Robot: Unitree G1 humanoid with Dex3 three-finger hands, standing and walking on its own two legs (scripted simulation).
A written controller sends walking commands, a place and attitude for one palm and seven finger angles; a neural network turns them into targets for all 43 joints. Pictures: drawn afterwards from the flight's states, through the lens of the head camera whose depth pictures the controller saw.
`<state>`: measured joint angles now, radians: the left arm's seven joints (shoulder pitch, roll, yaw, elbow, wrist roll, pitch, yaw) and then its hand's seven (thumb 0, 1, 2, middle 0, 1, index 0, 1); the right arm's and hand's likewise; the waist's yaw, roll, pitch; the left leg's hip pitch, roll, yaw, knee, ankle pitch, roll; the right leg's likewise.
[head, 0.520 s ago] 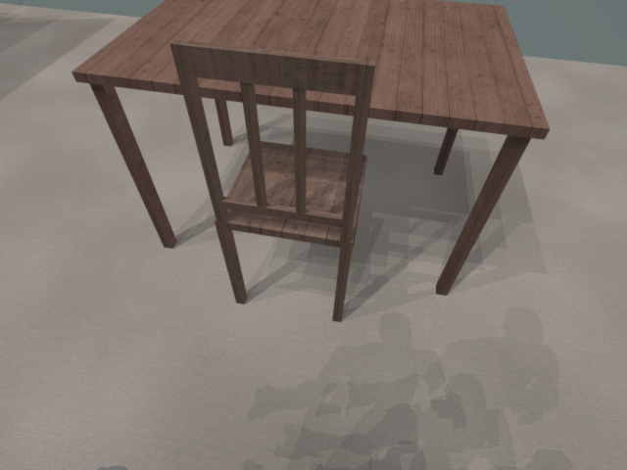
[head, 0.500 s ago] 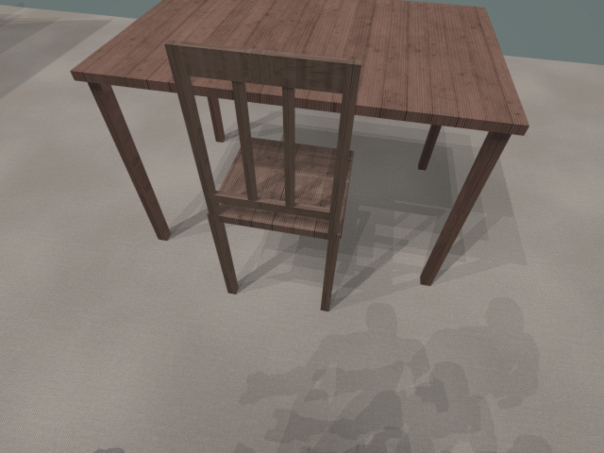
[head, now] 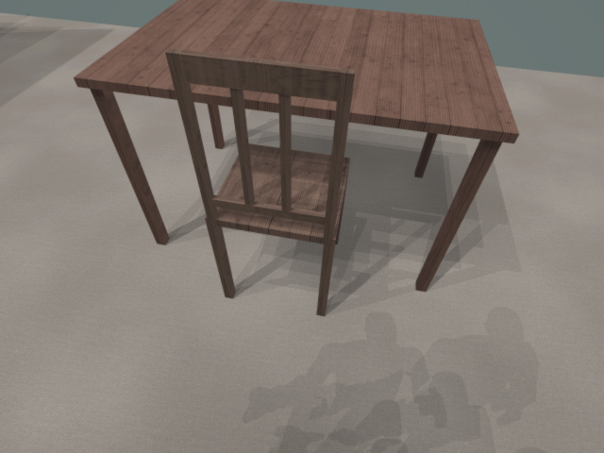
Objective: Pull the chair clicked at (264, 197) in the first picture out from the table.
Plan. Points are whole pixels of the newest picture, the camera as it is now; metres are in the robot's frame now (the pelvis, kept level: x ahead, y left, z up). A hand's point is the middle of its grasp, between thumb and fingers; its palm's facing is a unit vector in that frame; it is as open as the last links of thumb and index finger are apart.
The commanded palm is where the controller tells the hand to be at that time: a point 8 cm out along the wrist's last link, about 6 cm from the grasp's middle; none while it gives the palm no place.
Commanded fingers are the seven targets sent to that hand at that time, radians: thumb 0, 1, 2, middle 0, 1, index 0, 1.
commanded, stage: stand and wait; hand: left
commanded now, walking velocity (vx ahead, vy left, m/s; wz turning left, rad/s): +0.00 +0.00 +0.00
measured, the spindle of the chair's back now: (244, 153) +0.77 +0.19 -0.07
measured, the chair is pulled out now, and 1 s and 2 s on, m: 0.00 0.00 0.00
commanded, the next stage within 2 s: look at it before walking up in 0.30 s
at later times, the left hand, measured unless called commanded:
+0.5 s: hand out of the picture +0.05 +0.22 -0.16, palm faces -0.02 -0.96 -0.29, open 7.4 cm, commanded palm none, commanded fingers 0.00 0.90 0.90 -0.20 -0.30 -0.20 -0.30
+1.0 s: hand out of the picture +0.02 +0.20 -0.17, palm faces +0.00 -0.97 -0.26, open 7.4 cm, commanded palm none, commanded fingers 0.00 0.90 0.90 -0.20 -0.30 -0.20 -0.30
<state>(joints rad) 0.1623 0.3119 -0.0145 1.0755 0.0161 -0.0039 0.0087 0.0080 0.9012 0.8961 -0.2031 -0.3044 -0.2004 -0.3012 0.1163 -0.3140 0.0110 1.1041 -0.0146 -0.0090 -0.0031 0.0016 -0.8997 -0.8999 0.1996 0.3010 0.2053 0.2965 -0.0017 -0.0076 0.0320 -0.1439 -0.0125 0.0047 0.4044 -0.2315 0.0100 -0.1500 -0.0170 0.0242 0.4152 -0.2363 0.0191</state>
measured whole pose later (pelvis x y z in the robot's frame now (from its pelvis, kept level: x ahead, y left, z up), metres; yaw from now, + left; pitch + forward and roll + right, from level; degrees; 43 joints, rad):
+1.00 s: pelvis +0.00 -0.01 +0.00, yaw +1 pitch -1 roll +0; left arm 0.22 0.25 -0.01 1.12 0.02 -0.01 0.02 0.01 0.90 0.90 -0.20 -0.30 -0.20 -0.30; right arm 0.18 -0.25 0.02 1.15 -0.01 -0.01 -0.01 0.00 -0.90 -0.90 0.20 0.30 0.20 0.30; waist 0.00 -0.01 0.03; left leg -0.15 0.00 -0.01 0.38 -0.21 0.00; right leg -0.14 -0.01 0.00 0.38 -0.21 0.01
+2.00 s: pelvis +0.11 +0.04 +0.00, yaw -7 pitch -1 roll +1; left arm 0.24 0.18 0.06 1.06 0.03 0.00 -0.01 0.01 0.91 0.90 -0.20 -0.30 -0.19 -0.30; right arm 0.46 -0.07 0.01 1.15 -0.02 -0.09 -0.03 0.00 -0.90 -0.90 0.20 0.30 0.20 0.30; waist -0.02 -0.04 0.03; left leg -0.01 -0.04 0.16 0.28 -0.26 0.06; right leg -0.58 -0.10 -0.08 0.94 -0.20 -0.02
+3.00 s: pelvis +0.25 +0.01 -0.01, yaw -8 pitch -2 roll +1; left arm 0.32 0.16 0.02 1.09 0.03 0.01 0.03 0.01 0.91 0.90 -0.20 -0.30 -0.20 -0.30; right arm 0.15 -0.17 -0.04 1.06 -0.01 0.04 -0.03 0.00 -0.91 -0.90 0.20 0.30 0.20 0.30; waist 0.02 0.02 0.04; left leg -0.29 0.05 0.05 0.55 -0.29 -0.01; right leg -0.25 -0.01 -0.08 0.52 -0.25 -0.05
